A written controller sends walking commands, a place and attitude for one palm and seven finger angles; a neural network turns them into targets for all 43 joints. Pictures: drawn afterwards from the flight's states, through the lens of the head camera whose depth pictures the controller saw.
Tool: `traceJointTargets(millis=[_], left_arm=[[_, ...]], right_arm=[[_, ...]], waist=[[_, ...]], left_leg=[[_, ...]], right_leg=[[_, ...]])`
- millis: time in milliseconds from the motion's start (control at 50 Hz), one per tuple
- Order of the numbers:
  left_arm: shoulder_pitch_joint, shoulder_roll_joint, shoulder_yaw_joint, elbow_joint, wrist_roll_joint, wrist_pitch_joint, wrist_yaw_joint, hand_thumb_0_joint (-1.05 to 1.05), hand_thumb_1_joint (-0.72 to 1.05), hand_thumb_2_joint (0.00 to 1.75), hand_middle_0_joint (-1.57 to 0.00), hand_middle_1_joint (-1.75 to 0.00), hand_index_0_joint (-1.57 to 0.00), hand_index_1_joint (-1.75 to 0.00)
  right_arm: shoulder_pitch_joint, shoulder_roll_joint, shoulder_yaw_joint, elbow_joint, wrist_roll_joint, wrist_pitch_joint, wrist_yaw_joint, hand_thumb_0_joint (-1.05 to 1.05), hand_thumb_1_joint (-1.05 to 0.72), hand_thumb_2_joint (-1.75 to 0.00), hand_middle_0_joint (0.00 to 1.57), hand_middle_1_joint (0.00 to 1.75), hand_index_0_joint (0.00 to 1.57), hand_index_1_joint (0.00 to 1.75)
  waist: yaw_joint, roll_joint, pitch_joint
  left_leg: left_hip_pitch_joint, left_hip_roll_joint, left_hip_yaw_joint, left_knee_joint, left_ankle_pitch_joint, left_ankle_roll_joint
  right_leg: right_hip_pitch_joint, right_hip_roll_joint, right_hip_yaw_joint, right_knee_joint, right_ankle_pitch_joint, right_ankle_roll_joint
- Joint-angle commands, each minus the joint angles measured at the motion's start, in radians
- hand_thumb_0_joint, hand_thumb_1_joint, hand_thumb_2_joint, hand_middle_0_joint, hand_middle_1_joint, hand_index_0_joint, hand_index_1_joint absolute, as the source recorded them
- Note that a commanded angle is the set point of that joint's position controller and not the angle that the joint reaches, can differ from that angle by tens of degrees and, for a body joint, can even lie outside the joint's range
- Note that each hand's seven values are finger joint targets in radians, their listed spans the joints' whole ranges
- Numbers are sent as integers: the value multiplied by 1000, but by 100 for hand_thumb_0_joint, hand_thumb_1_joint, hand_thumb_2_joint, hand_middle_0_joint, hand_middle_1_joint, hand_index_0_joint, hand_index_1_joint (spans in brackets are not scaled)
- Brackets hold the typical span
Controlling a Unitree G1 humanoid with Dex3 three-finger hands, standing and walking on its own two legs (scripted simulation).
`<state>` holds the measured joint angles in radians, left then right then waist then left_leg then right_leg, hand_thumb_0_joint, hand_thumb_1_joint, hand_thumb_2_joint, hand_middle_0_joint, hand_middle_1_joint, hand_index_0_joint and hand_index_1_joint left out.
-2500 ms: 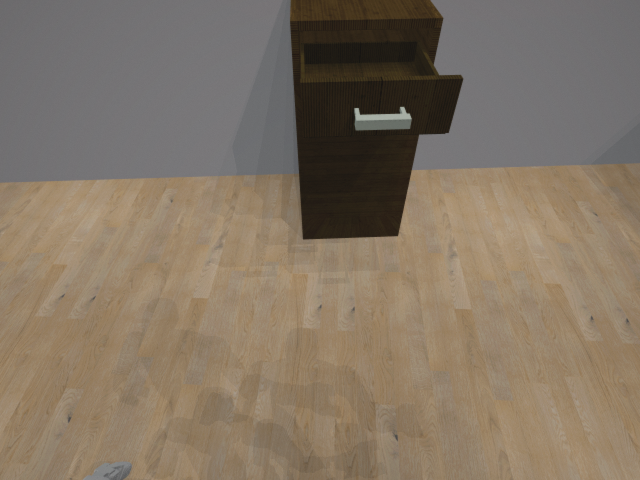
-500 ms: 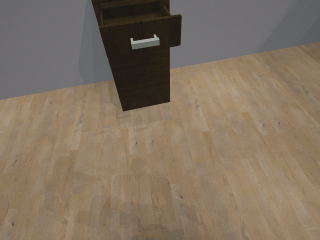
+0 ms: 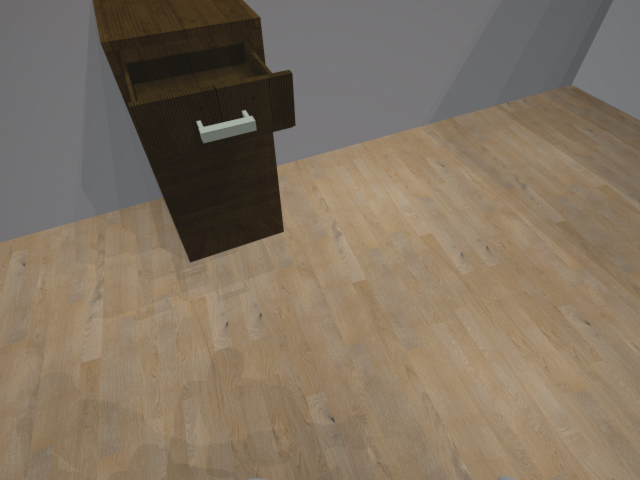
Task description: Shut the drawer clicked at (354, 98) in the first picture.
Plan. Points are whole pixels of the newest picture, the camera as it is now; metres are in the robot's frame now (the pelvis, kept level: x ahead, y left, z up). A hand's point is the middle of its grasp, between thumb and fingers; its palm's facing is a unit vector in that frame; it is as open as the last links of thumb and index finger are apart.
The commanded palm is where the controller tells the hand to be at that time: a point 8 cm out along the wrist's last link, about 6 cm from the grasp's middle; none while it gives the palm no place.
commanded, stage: walk to a spot facing it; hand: left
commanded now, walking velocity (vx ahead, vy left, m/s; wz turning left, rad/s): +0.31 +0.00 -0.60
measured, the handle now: (225, 124) +0.81 +0.33 +0.00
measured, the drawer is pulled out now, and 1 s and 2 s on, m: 0.30 0.30 0.30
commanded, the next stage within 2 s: turn to face it in 1.64 s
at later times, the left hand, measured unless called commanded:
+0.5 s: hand (208, 402) +0.26 +0.23 -0.18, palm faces -0.30 -0.94 -0.15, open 7.4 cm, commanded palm none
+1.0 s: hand (306, 302) +0.46 +0.09 -0.17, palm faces -0.52 -0.82 -0.25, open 7.2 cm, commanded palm none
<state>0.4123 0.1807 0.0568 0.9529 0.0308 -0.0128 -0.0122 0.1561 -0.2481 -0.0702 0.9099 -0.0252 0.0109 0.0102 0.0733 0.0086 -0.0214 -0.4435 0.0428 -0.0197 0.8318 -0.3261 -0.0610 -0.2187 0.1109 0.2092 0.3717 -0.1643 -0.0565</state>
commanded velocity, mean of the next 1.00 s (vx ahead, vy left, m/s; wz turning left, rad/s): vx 0.32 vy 0.00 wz -0.53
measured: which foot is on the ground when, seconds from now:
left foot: up 0.00-0.10, down 0.12-0.74, up 0.76-1.00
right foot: down 0.00-0.10, up 0.12-0.72, down 0.74-1.00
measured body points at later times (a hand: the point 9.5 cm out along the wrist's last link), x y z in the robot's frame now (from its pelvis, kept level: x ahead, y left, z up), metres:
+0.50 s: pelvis +0.12 +0.07 -0.01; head +0.15 +0.10 +0.44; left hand +0.27 +0.28 -0.17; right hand -0.04 -0.11 -0.14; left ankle +0.04 +0.15 -0.75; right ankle +0.15 -0.11 -0.63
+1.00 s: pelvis +0.30 -0.05 -0.01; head +0.31 -0.06 +0.44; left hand +0.49 +0.14 -0.15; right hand +0.23 -0.28 -0.16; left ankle +0.44 +0.08 -0.67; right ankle +0.27 -0.08 -0.75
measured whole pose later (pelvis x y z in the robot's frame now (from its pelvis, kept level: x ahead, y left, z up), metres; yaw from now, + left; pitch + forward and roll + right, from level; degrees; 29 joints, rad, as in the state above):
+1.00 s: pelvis +0.30 -0.05 -0.01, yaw -35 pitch +0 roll +0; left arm 0.25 0.21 0.08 0.99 0.02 -0.05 0.00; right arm 0.21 -0.17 -0.06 0.92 -0.03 -0.03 -0.01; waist -0.03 0.03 0.04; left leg -0.63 0.19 0.02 1.12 -0.25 -0.06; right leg -0.22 0.10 -0.07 0.47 -0.26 -0.12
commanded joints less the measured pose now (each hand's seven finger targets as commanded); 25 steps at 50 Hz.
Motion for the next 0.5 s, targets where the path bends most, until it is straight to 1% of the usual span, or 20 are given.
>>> traceJointTargets(millis=[0,20,40,60,80,100,120,140,160,180,200,220,260,280,300,320,340,380,420,480], left_arm=[[-17,219,58,-81,-1,-16,16,0,90,90,-20,-30,-20,-30],[-47,221,61,-89,-4,-13,15,0,90,90,-20,-30,-20,-30],[-83,214,63,-99,-7,-9,14,0,90,90,-20,-30,-20,-30],[-105,180,56,-112,-9,-8,10,0,90,90,-20,-30,-20,-30],[-94,119,47,-121,-17,-9,2,0,90,90,-20,-30,-20,-30],[-127,114,50,-145,-14,-17,-2,0,90,90,-20,-30,-20,-30],[-164,139,58,-157,-1,-19,-8,0,90,90,-20,-30,-20,-30],[-134,155,67,-123,7,-11,-16,0,90,90,-20,-30,-20,-30],[-99,139,70,-90,12,-2,-26,0,90,90,-20,-30,-20,-30],[-79,128,64,-74,11,7,-34,0,90,90,-20,-30,-20,-30],[-71,110,62,-67,12,14,-37,0,90,90,-20,-30,-20,-30],[-69,95,60,-62,12,20,-37,0,90,90,-20,-30,-20,-30],[-80,82,54,-62,9,28,-37,0,90,90,-20,-30,-20,-30],[-101,74,51,-61,9,29,-35,0,90,90,-20,-30,-20,-30],[-104,67,49,-60,8,33,-34,0,90,90,-20,-30,-20,-30],[-129,64,48,-66,8,36,-33,0,90,90,-20,-30,-20,-30],[-147,60,46,-70,6,39,-33,0,90,90,-20,-30,-20,-30],[-189,55,42,-74,5,41,-33,0,90,90,-20,-30,-20,-30],[-237,42,34,-85,3,41,-36,0,90,90,-20,-30,-20,-30],[-331,30,21,-100,2,33,-41,0,90,90,-20,-30,-20,-30]], right_arm=[[-60,-45,-8,-126,15,-52,-10,0,-90,-90,20,30,20,30],[-15,-46,-11,-115,16,-56,-13,0,-90,-90,20,30,20,30],[55,-57,-13,-91,19,-63,-20,0,-90,-90,20,30,20,30],[152,-97,-22,-60,20,-69,-35,0,-90,-90,20,30,20,30],[253,-190,-42,-39,14,-70,-43,0,-90,-90,20,30,20,30],[284,-228,-46,-51,7,-69,-41,0,-90,-90,20,30,20,30],[230,-204,-34,-67,1,-66,-39,0,-90,-90,20,30,20,30],[172,-126,-14,-75,0,-70,-34,0,-90,-90,20,30,20,30],[137,-93,-2,-69,2,-78,-38,0,-90,-90,20,30,20,30],[127,-68,11,-66,9,-87,-42,0,-90,-90,20,30,20,30],[144,-54,15,-54,9,-94,-42,0,-90,-90,20,30,20,30],[171,-39,17,-38,11,-100,-45,0,-90,-90,20,30,20,30],[228,-27,21,-8,16,-109,-50,0,-90,-90,20,30,20,30],[269,-7,29,8,17,-112,-53,0,-90,-90,20,30,20,30],[291,-14,29,23,16,-114,-55,0,-90,-90,20,30,20,30],[319,-8,29,35,16,-116,-57,0,-90,-90,20,30,20,30],[340,-8,32,47,15,-118,-58,0,-90,-90,20,30,20,30],[383,9,38,73,15,-120,-61,0,-90,-90,20,30,20,30],[422,8,42,97,12,-122,-64,0,-90,-90,20,30,20,30],[486,18,45,133,4,-118,-68,0,-90,-90,20,30,20,30]], waist=[[-19,-188,30],[-44,-187,31],[-79,-170,25],[-120,-79,-5],[-165,196,-57],[-165,282,6],[-140,156,117],[-90,74,138],[-61,111,142],[-48,108,134],[-37,127,145],[-36,139,137],[-41,148,124],[-52,127,132],[-47,123,131],[-55,109,139],[-58,97,141],[-66,101,159],[-78,85,162],[-111,112,177]], left_leg=[[94,-51,10,-179,-43,20],[191,-63,18,-250,-6,25],[349,-64,18,-351,42,29],[549,4,-28,-435,-3,41],[683,228,-285,-541,-247,76],[577,431,-542,-684,-446,155],[412,445,-547,-724,-449,201],[325,357,-428,-728,-376,163],[284,305,-313,-715,-280,119],[260,267,-228,-705,-204,92],[257,232,-137,-696,-92,60],[274,213,-78,-682,12,40],[328,205,3,-652,183,37],[354,200,15,-637,289,21],[377,208,39,-626,367,14],[382,218,49,-618,414,15],[403,226,59,-614,450,18],[428,233,73,-608,511,15],[487,242,99,-599,583,34],[561,250,137,-581,683,66]], right_leg=[[-58,-234,325,-133,-233,-134],[-121,-209,306,-106,-246,-118],[-232,-167,273,-50,-285,-87],[-368,-109,216,67,-313,-52],[-528,-1,66,324,-380,-10],[-611,-19,-100,561,-400,37],[-599,-96,-99,671,-327,49],[-552,-110,-112,741,-217,53],[-534,-129,-129,794,-146,56],[-507,-144,-138,823,-82,57],[-506,-144,-142,844,-32,63],[-512,-145,-145,860,5,67],[-549,-149,-158,885,44,73],[-572,-148,-169,898,56,72],[-599,-148,-169,910,62,73],[-619,-155,-174,920,72,75],[-641,-158,-180,926,78,76],[-680,-164,-194,924,87,74],[-712,-164,-224,885,80,68],[-709,-168,-289,742,54,55]])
